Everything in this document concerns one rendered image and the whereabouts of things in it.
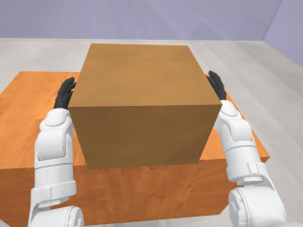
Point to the right robot forearm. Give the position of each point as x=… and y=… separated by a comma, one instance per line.
x=244, y=166

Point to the pedestal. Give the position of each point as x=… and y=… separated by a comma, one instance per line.
x=104, y=195

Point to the robot right upper arm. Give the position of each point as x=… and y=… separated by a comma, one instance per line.
x=257, y=206

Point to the robot left hand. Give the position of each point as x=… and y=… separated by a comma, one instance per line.
x=64, y=95

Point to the left robot forearm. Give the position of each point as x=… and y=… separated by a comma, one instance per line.
x=53, y=158

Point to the carton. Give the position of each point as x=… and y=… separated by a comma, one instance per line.
x=142, y=105

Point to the robot right hand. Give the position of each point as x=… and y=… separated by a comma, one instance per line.
x=217, y=85

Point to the robot left upper arm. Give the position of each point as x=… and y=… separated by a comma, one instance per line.
x=68, y=216

